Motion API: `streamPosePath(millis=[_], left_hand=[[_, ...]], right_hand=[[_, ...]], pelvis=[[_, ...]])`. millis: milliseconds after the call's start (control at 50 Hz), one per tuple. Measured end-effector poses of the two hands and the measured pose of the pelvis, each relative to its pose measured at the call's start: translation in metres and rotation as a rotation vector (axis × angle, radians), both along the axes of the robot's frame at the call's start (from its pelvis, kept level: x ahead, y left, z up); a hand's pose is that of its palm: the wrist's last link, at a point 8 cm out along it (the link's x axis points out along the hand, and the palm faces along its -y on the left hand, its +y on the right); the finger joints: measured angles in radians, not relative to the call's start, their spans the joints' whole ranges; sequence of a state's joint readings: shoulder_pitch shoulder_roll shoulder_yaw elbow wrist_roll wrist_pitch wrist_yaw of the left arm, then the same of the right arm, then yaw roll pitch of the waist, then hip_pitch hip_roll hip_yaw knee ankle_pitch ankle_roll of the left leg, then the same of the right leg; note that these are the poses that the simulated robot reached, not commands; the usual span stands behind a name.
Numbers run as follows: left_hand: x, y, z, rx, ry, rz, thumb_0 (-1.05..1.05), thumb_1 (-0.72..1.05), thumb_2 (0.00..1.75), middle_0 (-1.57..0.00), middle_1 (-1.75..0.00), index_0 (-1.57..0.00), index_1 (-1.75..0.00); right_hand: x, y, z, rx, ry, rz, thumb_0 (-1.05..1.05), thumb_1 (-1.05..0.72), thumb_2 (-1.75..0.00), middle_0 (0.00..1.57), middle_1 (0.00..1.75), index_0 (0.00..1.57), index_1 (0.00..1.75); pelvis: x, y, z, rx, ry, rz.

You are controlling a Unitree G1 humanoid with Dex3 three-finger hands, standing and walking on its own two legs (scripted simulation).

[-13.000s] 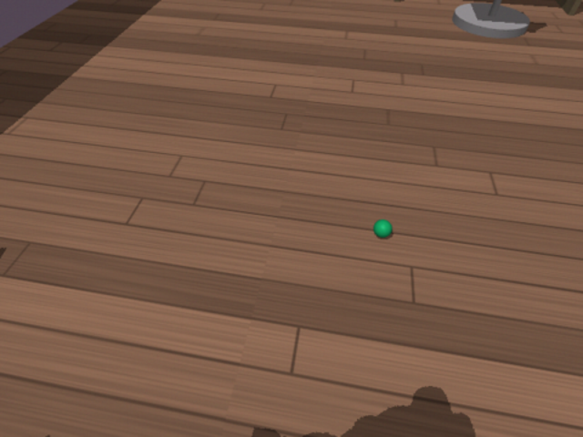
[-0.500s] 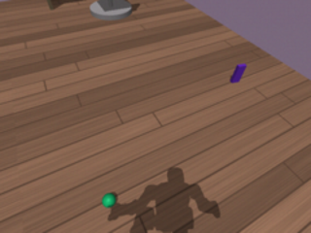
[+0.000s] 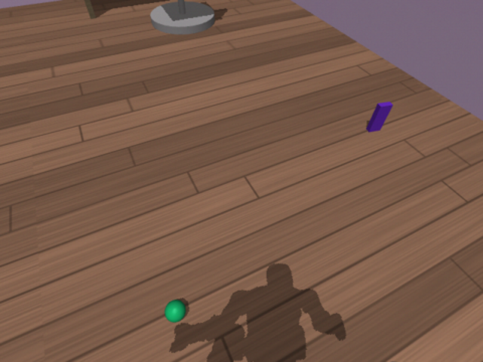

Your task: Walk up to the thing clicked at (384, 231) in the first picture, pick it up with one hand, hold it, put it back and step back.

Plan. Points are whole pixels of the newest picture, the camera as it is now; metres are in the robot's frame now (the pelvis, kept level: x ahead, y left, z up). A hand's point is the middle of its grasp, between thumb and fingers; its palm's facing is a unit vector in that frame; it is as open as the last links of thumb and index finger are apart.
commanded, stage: walk up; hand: left
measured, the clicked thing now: (175, 310) +0.40 +0.24 -0.74
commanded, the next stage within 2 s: none
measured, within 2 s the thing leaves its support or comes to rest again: neither
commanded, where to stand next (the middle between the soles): +0.02 +0.00 m, yaw +1 degrees
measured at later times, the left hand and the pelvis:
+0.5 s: hand out of the picture +0.08 +0.25 -0.16, palm faces -0.02 -0.94 -0.34, open 7.4 cm; pelvis +0.00 +0.00 +0.00, yaw +0 degrees
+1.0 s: hand out of the picture +0.08 +0.31 -0.18, palm faces -0.04 -0.95 -0.31, open 7.4 cm; pelvis -0.03 +0.05 -0.01, yaw +1 degrees
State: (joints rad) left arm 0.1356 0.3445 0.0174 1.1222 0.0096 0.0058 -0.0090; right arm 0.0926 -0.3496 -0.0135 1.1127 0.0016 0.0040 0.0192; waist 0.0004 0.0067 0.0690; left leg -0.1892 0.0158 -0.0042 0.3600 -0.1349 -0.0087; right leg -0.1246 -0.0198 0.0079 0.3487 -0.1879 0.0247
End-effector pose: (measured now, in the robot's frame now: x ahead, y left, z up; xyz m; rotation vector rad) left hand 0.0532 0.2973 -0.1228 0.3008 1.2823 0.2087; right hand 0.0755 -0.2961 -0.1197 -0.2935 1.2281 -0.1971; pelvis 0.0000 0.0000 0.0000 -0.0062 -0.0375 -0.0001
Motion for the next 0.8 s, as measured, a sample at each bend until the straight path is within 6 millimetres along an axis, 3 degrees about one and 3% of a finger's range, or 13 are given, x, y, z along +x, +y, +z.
streamPosePath(millis=[260,540,680,800], left_hand=[[0.022,-0.005,0.003,0.0,-0.052,-0.022,0.01,0.91,0.9,-0.2,-0.3,-0.21,-0.3],[0.022,-0.006,0.002,0.001,-0.045,-0.02,0.01,0.91,0.9,-0.2,-0.3,-0.21,-0.3],[0.016,0.011,-0.001,0.038,-0.057,-0.004,0.01,0.91,0.9,-0.2,-0.3,-0.21,-0.3],[0.02,0.042,-0.011,0.054,-0.08,-0.032,0.01,0.9,0.9,-0.2,-0.3,-0.21,-0.3]], right_hand=[[0.003,-0.006,0.002,-0.007,-0.014,-0.002,0.0,-0.9,-0.9,0.21,0.3,0.2,0.3],[-0.007,-0.008,0.0,-0.006,0.018,-0.005,0.0,-0.9,-0.9,0.21,0.3,0.2,0.3],[-0.011,-0.015,-0.006,-0.04,0.032,-0.002,0.0,-0.9,-0.9,0.21,0.3,0.2,0.3],[-0.029,-0.004,-0.001,-0.088,0.04,-0.006,0.0,-0.91,-0.9,0.21,0.3,0.2,0.3]], pelvis=[[0.001,-0.004,0.0,0.001,-0.002,0.003],[0.0,-0.005,0.0,-0.001,0.002,0.004],[-0.018,0.002,-0.01,-0.013,-0.003,0.009],[-0.031,0.027,-0.019,0.002,0.018,0.011]])
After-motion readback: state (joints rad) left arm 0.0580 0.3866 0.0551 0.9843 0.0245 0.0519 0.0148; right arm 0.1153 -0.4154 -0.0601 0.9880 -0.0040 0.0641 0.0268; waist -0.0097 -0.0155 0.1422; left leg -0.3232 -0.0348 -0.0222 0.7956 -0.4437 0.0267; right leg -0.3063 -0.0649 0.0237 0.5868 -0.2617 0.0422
